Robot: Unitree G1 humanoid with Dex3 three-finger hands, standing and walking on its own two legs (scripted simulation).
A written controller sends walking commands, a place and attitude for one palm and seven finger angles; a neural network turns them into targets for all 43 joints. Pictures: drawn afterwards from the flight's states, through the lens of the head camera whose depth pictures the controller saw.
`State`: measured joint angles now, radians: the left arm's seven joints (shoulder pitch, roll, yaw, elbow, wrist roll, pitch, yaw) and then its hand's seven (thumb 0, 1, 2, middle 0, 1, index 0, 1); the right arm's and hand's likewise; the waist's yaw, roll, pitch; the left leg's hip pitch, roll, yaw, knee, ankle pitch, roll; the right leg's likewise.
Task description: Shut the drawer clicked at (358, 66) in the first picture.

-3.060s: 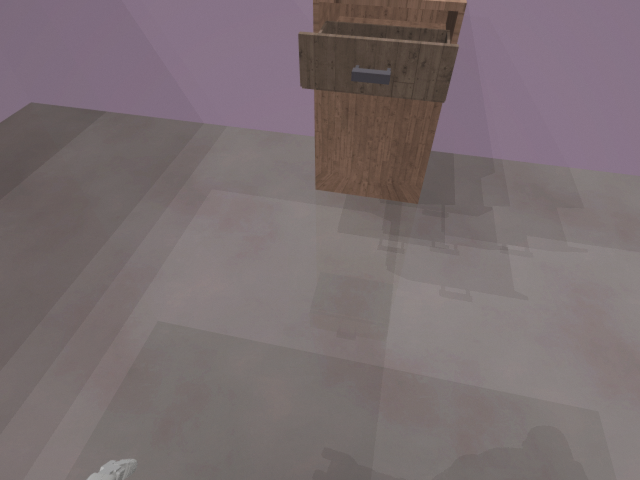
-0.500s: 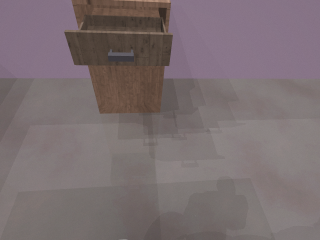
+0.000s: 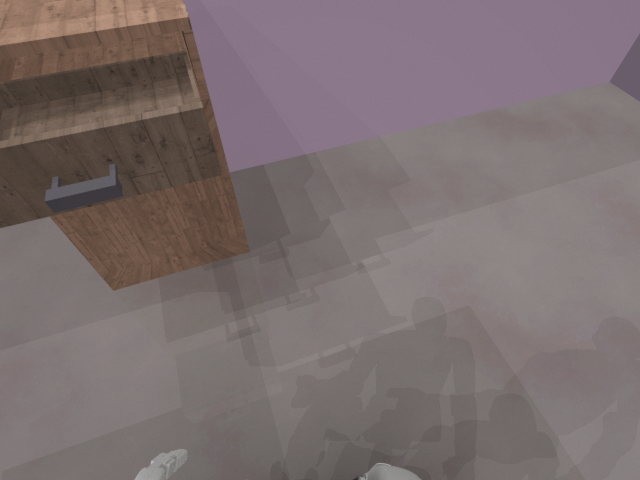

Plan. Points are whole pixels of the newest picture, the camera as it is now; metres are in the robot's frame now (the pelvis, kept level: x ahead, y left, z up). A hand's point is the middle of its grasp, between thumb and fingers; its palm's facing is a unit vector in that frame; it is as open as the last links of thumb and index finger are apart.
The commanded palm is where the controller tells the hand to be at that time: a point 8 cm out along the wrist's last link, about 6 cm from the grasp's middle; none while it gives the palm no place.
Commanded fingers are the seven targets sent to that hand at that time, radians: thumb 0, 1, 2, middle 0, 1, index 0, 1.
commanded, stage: turn to face it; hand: left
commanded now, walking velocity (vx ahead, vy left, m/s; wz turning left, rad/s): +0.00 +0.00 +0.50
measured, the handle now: (85, 184) +0.57 +0.42 +0.00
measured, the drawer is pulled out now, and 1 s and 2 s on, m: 0.30 0.30 0.30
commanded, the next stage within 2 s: take the last steps up to it in 0.70 s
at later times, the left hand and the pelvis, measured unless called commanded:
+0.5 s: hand out of the picture +0.10 +0.22 -0.17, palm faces +0.23 -0.96 -0.16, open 7.4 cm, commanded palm none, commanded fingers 0.00 0.90 0.90 -0.20 -0.30 -0.20 -0.30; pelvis +0.10 +0.04 +0.01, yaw +10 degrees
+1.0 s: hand out of the picture +0.10 +0.17 -0.13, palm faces +0.36 -0.90 -0.24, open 7.3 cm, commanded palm none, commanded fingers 0.00 0.90 0.90 -0.20 -0.30 -0.20 -0.30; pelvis +0.12 -0.02 +0.02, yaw +18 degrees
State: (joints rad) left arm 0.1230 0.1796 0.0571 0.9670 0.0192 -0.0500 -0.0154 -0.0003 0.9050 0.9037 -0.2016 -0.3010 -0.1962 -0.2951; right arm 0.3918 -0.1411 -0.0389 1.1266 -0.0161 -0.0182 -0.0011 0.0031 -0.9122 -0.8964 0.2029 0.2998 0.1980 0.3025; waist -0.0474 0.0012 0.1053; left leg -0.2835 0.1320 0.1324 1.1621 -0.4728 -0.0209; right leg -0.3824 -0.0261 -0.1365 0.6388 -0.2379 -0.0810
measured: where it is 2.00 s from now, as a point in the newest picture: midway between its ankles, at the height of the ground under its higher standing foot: (284, 424)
